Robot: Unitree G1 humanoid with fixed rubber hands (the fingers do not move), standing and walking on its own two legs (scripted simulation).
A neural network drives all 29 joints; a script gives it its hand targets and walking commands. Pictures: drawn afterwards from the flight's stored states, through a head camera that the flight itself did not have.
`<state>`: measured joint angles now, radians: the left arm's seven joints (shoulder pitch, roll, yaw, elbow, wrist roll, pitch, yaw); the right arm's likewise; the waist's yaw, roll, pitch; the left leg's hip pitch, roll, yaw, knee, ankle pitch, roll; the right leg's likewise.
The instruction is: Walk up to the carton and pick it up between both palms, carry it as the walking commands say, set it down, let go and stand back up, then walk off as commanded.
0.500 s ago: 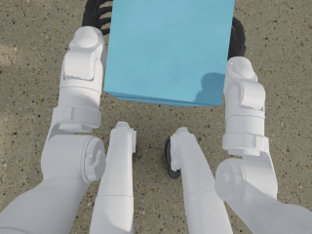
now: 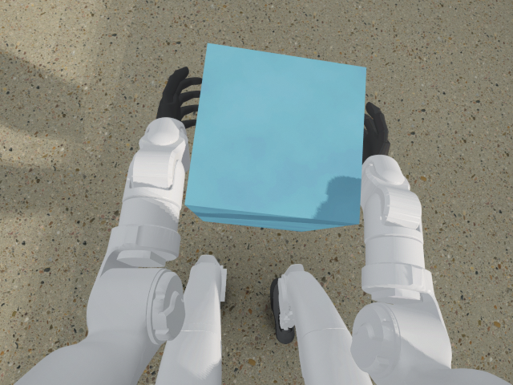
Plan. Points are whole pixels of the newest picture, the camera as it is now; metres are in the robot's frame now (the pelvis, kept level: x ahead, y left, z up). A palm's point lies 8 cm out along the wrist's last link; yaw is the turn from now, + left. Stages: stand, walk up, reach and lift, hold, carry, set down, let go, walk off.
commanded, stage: reach and lift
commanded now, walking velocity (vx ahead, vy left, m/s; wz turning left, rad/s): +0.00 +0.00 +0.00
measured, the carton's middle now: (266, 161) +0.42 -0.01 -0.08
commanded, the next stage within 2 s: hold in 1.96 s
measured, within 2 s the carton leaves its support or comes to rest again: neither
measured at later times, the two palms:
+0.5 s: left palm (150, 93) +0.44 +0.14 +0.09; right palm (401, 131) +0.41 -0.15 +0.08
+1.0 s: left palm (139, 96) +0.41 +0.14 +0.14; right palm (435, 129) +0.38 -0.16 +0.13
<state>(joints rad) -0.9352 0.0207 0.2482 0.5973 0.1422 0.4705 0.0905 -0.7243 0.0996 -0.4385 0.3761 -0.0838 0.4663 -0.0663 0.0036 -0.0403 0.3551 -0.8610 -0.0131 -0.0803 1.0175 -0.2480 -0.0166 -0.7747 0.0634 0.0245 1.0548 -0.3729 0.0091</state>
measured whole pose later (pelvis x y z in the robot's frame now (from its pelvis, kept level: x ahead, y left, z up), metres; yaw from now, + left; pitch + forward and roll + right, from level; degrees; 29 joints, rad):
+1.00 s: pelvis +0.09 -0.01 +0.07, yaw +1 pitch -6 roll +0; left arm -0.43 -0.11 0.30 0.41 0.26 0.71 0.01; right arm -0.34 0.17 -0.31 0.35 -0.22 0.70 0.01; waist -0.03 -0.04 -0.01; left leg -0.24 -0.01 -0.08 0.56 -0.21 -0.02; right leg -0.15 0.04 0.04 0.58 -0.32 -0.02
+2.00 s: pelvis +0.09 -0.01 +0.08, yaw +1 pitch -8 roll +0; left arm -0.30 -0.15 0.29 0.25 0.26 0.76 0.01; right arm -0.26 0.15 -0.20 0.27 -0.21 0.75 0.02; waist -0.01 -0.04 -0.01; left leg -0.17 -0.01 -0.08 0.46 -0.17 -0.02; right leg -0.08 0.03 0.04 0.49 -0.28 -0.02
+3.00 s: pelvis +0.08 -0.02 +0.07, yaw +1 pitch -5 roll +1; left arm -0.28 -0.16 0.26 0.08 0.20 0.86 0.03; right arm -0.26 0.15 -0.17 0.10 -0.21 0.86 0.02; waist 0.02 -0.01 -0.01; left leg -0.26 -0.01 -0.08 0.51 -0.17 -0.03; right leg -0.20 0.04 0.03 0.59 -0.30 -0.02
